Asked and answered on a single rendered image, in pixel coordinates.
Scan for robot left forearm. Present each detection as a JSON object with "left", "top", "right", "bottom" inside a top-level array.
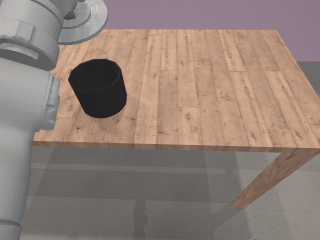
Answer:
[{"left": 0, "top": 0, "right": 72, "bottom": 72}]

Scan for pot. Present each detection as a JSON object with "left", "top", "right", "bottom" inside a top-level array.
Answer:
[{"left": 68, "top": 58, "right": 127, "bottom": 119}]

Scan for table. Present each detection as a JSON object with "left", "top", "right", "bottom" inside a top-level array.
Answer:
[{"left": 32, "top": 29, "right": 320, "bottom": 209}]

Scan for left robot hand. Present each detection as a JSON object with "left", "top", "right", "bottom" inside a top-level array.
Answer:
[{"left": 63, "top": 0, "right": 85, "bottom": 20}]

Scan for lid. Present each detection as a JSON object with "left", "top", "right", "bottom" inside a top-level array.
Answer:
[{"left": 57, "top": 0, "right": 108, "bottom": 45}]

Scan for left robot upper arm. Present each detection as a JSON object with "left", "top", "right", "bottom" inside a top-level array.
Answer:
[{"left": 0, "top": 57, "right": 61, "bottom": 240}]

